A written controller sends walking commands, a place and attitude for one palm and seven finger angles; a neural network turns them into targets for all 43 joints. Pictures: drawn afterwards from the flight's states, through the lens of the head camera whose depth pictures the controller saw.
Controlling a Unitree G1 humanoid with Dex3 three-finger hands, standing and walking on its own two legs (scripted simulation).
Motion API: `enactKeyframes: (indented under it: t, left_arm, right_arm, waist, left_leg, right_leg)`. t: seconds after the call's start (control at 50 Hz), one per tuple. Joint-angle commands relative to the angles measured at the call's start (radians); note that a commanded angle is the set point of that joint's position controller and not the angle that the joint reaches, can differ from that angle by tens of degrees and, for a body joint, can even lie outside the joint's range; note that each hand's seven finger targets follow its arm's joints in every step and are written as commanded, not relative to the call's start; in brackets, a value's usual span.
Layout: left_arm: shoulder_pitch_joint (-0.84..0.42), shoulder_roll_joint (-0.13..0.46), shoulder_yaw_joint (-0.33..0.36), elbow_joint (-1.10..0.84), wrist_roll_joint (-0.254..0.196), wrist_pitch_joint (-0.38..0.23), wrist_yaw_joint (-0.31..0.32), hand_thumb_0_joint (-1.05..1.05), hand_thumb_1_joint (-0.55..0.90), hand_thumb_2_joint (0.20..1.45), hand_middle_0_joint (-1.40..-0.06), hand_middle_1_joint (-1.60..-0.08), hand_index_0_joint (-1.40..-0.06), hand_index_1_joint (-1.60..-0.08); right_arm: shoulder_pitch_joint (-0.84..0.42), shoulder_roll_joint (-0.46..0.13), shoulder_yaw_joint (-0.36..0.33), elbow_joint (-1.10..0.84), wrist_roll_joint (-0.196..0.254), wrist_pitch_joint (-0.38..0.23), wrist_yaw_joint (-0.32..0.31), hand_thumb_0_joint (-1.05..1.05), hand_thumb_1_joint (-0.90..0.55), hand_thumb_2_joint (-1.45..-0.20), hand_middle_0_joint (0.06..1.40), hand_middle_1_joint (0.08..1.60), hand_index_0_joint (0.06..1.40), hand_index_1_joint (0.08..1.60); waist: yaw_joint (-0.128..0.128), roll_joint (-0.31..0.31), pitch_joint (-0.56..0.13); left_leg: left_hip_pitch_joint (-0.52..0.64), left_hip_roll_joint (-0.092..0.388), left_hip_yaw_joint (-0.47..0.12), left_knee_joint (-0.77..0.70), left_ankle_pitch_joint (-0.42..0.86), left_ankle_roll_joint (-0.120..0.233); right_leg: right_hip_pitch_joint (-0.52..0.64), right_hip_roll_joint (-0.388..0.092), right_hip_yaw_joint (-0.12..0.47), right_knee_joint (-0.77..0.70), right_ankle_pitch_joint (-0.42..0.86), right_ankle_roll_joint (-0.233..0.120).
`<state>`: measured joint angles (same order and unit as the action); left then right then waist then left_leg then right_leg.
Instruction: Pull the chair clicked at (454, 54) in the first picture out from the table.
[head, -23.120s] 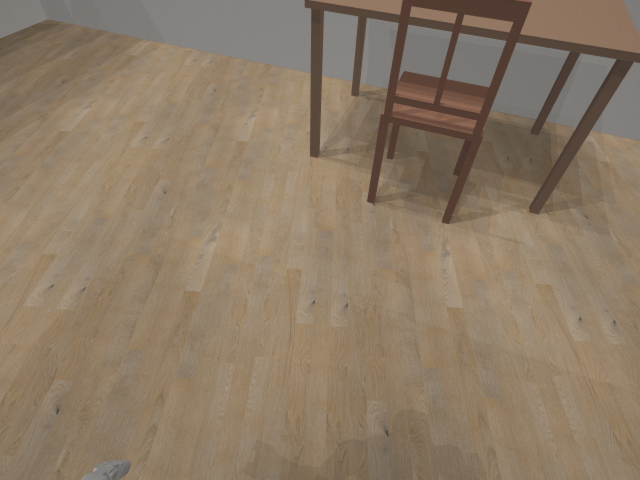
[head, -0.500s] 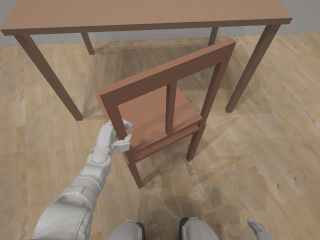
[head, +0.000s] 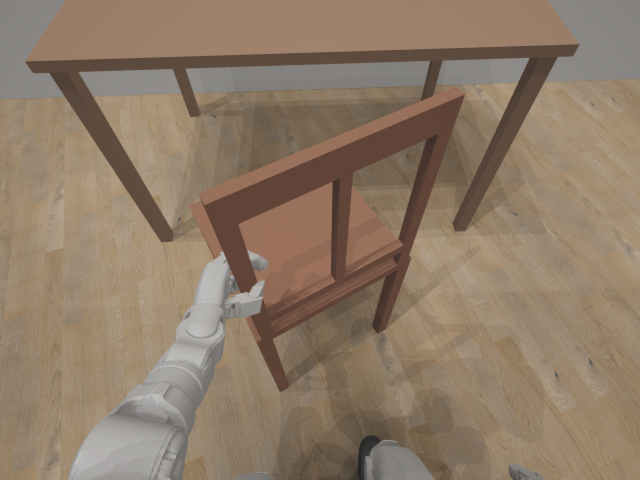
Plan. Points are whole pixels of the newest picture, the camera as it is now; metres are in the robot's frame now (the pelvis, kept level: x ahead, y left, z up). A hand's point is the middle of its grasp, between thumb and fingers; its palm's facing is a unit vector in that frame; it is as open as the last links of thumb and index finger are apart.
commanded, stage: step backward, pulling the chair out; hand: left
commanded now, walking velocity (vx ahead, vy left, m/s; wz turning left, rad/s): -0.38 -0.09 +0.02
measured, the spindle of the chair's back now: (339, 233) +0.48 -0.04 -0.06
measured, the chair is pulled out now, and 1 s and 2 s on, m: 0.26 0.38 0.58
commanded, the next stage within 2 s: stop walking, hand still on the chair in 1.50 s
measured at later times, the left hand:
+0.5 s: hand (254, 328) +0.31 +0.09 -0.05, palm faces -0.13 -0.96 -0.23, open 5.8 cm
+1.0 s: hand (244, 390) +0.23 +0.10 -0.05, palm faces -0.15 -0.96 -0.23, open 5.8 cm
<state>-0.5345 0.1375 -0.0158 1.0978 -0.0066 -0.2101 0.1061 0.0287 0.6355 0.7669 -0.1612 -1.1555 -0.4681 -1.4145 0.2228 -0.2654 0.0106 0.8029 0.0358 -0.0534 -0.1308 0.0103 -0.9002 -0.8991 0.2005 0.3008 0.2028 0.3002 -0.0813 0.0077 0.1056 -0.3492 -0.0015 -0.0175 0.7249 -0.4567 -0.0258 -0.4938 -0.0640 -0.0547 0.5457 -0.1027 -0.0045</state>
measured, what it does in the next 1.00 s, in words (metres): walks backwards: left foot, then right foot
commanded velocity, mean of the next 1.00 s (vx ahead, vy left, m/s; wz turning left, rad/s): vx -0.38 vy -0.02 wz -0.02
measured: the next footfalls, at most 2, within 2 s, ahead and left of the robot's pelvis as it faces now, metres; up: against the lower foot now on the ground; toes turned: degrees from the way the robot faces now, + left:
left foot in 0.04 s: -0.01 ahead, +0.15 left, +0.00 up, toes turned +1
right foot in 0.56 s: +0.04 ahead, -0.12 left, +0.00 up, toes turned -4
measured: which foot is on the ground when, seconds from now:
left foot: up 0.00-0.02, down 0.04-0.62, up 0.64-0.80, down 0.82-1.00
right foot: down 0.00-0.48, up 0.50-0.54, down 0.56-0.88, up 0.90-0.98, down 1.00-1.00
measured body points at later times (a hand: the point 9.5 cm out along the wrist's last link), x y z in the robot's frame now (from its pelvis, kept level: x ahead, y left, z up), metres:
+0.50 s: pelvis -0.06 +0.00 +0.00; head +0.02 -0.01 +0.44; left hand +0.32 +0.14 -0.04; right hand +0.03 -0.26 -0.13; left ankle -0.05 +0.15 -0.73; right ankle +0.07 -0.12 -0.72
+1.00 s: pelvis -0.13 +0.01 +0.00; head -0.06 +0.00 +0.45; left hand +0.24 +0.15 -0.03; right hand -0.06 -0.25 -0.13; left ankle -0.13 +0.14 -0.72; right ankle -0.11 -0.11 -0.72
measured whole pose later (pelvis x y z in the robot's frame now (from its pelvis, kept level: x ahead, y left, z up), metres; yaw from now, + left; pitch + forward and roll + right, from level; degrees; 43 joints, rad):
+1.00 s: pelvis -0.13 +0.01 +0.00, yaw -2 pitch +2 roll +1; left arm -0.54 0.14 -0.08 1.04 -0.02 -0.14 0.09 0.06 0.69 0.79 -0.11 -1.16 -0.41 -1.37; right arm 0.25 -0.24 0.00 0.73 0.02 0.00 -0.12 0.01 -0.90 -0.90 0.20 0.30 0.20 0.30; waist -0.04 0.01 0.11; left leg -0.30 0.03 0.06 0.57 -0.31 -0.02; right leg -0.40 -0.05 -0.03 0.65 -0.25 0.00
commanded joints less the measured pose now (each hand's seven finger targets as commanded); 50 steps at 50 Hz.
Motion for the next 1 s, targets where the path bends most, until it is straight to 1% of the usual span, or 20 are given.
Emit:
enactKeyframes:
  t: [0.0,0.04,0.1,0.16,0.18,0.2,0.22,0.24,0.34,0.4,0.46,0.5,0.56,0.6,0.66,0.78,0.82,0.88,0.94,0.98]
  left_arm:
    - [-0.338,0.153,0.002,-0.22,-0.01,-0.054,-0.003,0.0,0.9,0.9,-0.5,-1.45,-0.5,-1.45]
    - [-0.387,0.101,-0.021,-0.237,-0.012,-0.045,-0.015,0.0,0.9,0.9,-0.5,-1.45,-0.5,-1.45]
    - [-0.442,0.09,-0.034,-0.304,-0.001,-0.054,-0.025,0.0,0.9,0.9,-0.5,-1.45,-0.5,-1.45]
    - [-0.363,0.133,0.016,-0.261,-0.003,-0.047,-0.018,0.0,0.9,0.9,-0.5,-1.45,-0.5,-1.45]
    - [-0.373,0.132,0.006,-0.262,-0.007,-0.049,-0.018,0.0,0.9,0.9,-0.5,-1.45,-0.5,-1.45]
    - [-0.365,0.145,0.015,-0.242,-0.015,-0.048,-0.02,0.0,0.9,0.9,-0.5,-1.45,-0.5,-1.45]
    - [-0.346,0.173,0.036,-0.218,-0.015,-0.037,-0.023,0.0,0.9,0.9,-0.5,-1.45,-0.5,-1.45]
    - [-0.322,0.18,0.036,-0.198,-0.012,-0.021,-0.027,0.0,0.9,0.9,-0.5,-1.45,-0.5,-1.45]
    - [-0.317,0.164,0.027,-0.238,-0.016,-0.001,-0.02,0.0,0.9,0.9,-0.5,-1.45,-0.5,-1.45]
    - [-0.322,0.108,-0.015,-0.303,-0.028,0.004,-0.02,0.0,0.9,0.9,-0.5,-1.45,-0.5,-1.45]
    - [-0.387,0.093,-0.035,-0.381,-0.022,-0.004,-0.026,0.0,0.9,0.9,-0.5,-1.45,-0.5,-1.45]
    - [-0.399,0.091,-0.027,-0.355,-0.017,-0.011,-0.02,0.0,0.9,0.9,-0.5,-1.45,-0.5,-1.45]
    - [-0.401,0.135,-0.014,-0.273,-0.01,-0.03,-0.015,0.0,0.9,0.9,-0.5,-1.45,-0.5,-1.45]
    - [-0.388,0.168,-0.005,-0.243,-0.015,-0.039,-0.02,0.0,0.9,0.9,-0.5,-1.45,-0.5,-1.45]
    - [-0.324,0.181,0.013,-0.182,-0.015,-0.028,-0.019,0.0,0.9,0.9,-0.5,-1.45,-0.5,-1.45]
    - [-0.338,0.145,-0.008,-0.219,-0.028,0.004,-0.013,0.0,0.9,0.9,-0.5,-1.45,-0.5,-1.45]
    - [-0.374,0.105,-0.031,-0.269,-0.034,0.003,-0.019,0.0,0.9,0.9,-0.5,-1.45,-0.5,-1.45]
    - [-0.413,0.07,-0.045,-0.327,-0.027,-0.003,-0.027,0.0,0.9,0.9,-0.5,-1.45,-0.5,-1.45]
    - [-0.402,0.066,-0.027,-0.283,-0.021,-0.014,-0.02,0.0,0.9,0.9,-0.5,-1.45,-0.5,-1.45]
    - [-0.402,0.084,-0.022,-0.253,-0.012,-0.031,-0.016,0.0,0.9,0.9,-0.5,-1.45,-0.5,-1.45]
  right_arm:
    - [0.048,-0.148,-0.036,-0.09,-0.007,-0.037,-0.019,0.0,-0.9,-0.9,0.2,0.3,0.2,0.3]
    - [0.071,-0.127,-0.048,-0.098,-0.001,-0.022,-0.007,0.0,-0.9,-0.9,0.2,0.3,0.2,0.3]
    - [0.026,-0.103,-0.042,-0.133,-0.028,-0.009,0.002,0.0,-0.9,-0.9,0.2,0.3,0.2,0.3]
    - [0.048,-0.116,-0.057,-0.135,-0.012,0.003,0.011,0.0,-0.9,-0.9,0.2,0.3,0.2,0.3]
    - [0.067,-0.114,-0.06,-0.128,-0.005,0.007,0.012,0.0,-0.9,-0.9,0.2,0.3,0.2,0.3]
    - [0.066,-0.11,-0.06,-0.123,-0.002,0.007,0.008,0.0,-0.9,-0.9,0.2,0.3,0.2,0.3]
    - [0.052,-0.115,-0.063,-0.119,0.005,0.002,0.004,0.0,-0.9,-0.9,0.2,0.3,0.2,0.3]
    - [0.037,-0.107,-0.058,-0.122,0.007,0.0,0.003,0.0,-0.9,-0.9,0.2,0.3,0.2,0.3]
    - [0.033,-0.097,-0.021,-0.111,-0.001,0.014,-0.008,0.0,-0.9,-0.9,0.2,0.3,0.2,0.3]
    - [0.007,-0.147,-0.04,-0.161,-0.004,0.034,-0.017,0.0,-0.9,-0.9,0.2,0.3,0.2,0.3]
    - [-0.042,-0.107,-0.034,-0.198,-0.016,0.043,-0.003,0.0,-0.9,-0.9,0.2,0.3,0.2,0.3]
    - [-0.007,-0.101,-0.042,-0.18,-0.012,0.037,0.0,0.0,-0.9,-0.9,0.2,0.3,0.2,0.3]
    - [0.062,-0.112,-0.063,-0.135,-0.002,0.019,0.0,0.0,-0.9,-0.9,0.2,0.3,0.2,0.3]
    - [0.057,-0.114,-0.062,-0.108,0.004,0.012,-0.001,0.0,-0.9,-0.9,0.2,0.3,0.2,0.3]
    - [0.021,-0.104,-0.049,-0.096,0.006,-0.001,-0.001,0.0,-0.9,-0.9,0.2,0.3,0.2,0.3]
    - [0.051,-0.116,-0.031,-0.09,0.007,0.007,-0.018,0.0,-0.9,-0.9,0.2,0.3,0.2,0.3]
    - [0.034,-0.149,-0.048,-0.129,0.004,0.018,-0.022,0.0,-0.9,-0.9,0.2,0.3,0.2,0.3]
    - [-0.011,-0.11,-0.039,-0.177,-0.021,0.038,-0.007,0.0,-0.9,-0.9,0.2,0.3,0.2,0.3]
    - [0.016,-0.108,-0.046,-0.163,-0.02,0.031,0.014,0.0,-0.9,-0.9,0.2,0.3,0.2,0.3]
    - [0.063,-0.123,-0.059,-0.136,-0.011,0.018,0.023,0.0,-0.9,-0.9,0.2,0.3,0.2,0.3]
  waist:
    - [0.047,0.072,-0.413]
    - [0.044,0.073,-0.466]
    - [0.037,0.225,-0.409]
    - [0.05,0.069,-0.413]
    - [0.036,-0.034,-0.451]
    - [0.035,-0.14,-0.488]
    - [0.044,-0.22,-0.514]
    - [0.052,-0.196,-0.498]
    - [0.033,-0.149,-0.499]
    - [0.037,0.066,-0.465]
    - [0.061,0.224,-0.353]
    - [0.059,0.151,-0.344]
    - [0.02,-0.119,-0.434]
    - [0.034,-0.203,-0.473]
    - [0.066,-0.142,-0.446]
    - [0.037,-0.125,-0.498]
    - [0.038,0.016,-0.481]
    - [0.051,0.242,-0.403]
    - [0.065,0.123,-0.316]
    - [0.041,0.023,-0.395]
  left_leg:
    - [0.096,0.172,-0.149,-0.349,0.45,0.05]
    - [0.219,0.239,-0.114,-0.228,0.824,0.057]
    - [0.175,0.28,-0.135,-0.249,0.912,0.074]
    - [0.126,0.234,-0.093,-0.077,0.9,0.038]
    - [0.101,0.167,-0.043,0.022,0.766,-0.001]
    - [0.032,0.083,-0.016,0.122,0.345,-0.032]
    - [-0.008,0.028,-0.046,0.196,-0.032,-0.038]
    - [-0.013,0.035,-0.073,0.226,-0.124,-0.028]
    - [0.076,0.032,-0.001,-0.142,0.037,-0.012]
    - [0.079,0.2,-0.145,-0.318,0.382,0.068]
    - [-0.115,0.298,-0.144,-0.4,0.317,0.115]
    - [-0.008,0.298,-0.129,-0.293,0.542,0.12]
    - [0.132,0.159,-0.005,-0.063,0.583,0.003]
    - [0.049,0.05,-0.001,0.072,0.055,-0.032]
    - [0.003,0.04,-0.064,0.147,-0.071,-0.015]
    - [0.126,0.065,0.01,-0.278,0.184,-0.007]
    - [0.164,0.18,-0.07,-0.332,0.506,0.038]
    - [0.073,0.287,-0.112,-0.371,0.589,0.09]
    - [0.133,0.321,-0.13,-0.261,0.768,0.118]
    - [0.255,0.255,-0.068,-0.109,0.898,0.055]
  right_leg:
    - [0.28,-0.08,0.082,0.039,0.159,0.004]
    - [0.241,-0.026,0.055,0.105,0.19,0.009]
    - [0.214,-0.024,0.055,0.194,-0.049,0.005]
    - [0.352,-0.046,0.081,0.059,0.302,-0.037]
    - [0.416,-0.126,0.145,0.009,0.576,-0.072]
    - [0.481,-0.223,0.232,-0.028,0.753,-0.13]
    - [0.479,-0.305,0.291,-0.084,0.786,-0.174]
    - [0.425,-0.341,0.289,-0.116,0.644,-0.173]
    - [0.388,-0.218,0.129,-0.12,0.258,-0.052]
    - [0.321,-0.043,0.039,0.042,0.063,0.028]
    - [0.348,-0.001,0.026,0.247,-0.205,0.021]
    - [0.304,0.0,0.041,0.183,-0.144,0.01]
    - [0.368,-0.126,0.143,-0.039,0.501,-0.039]
    - [0.38,-0.262,0.257,-0.124,0.556,-0.116]
    - [0.349,-0.307,0.274,-0.162,0.373,-0.135]
    - [0.431,-0.208,0.14,-0.086,0.379,-0.044]
    - [0.356,-0.079,0.069,0.006,0.259,0.017]
    - [0.28,-0.015,0.032,0.223,-0.135,0.022]
    - [0.211,-0.004,0.048,0.138,-0.211,-0.004]
    - [0.28,-0.03,0.068,-0.042,0.221,-0.016]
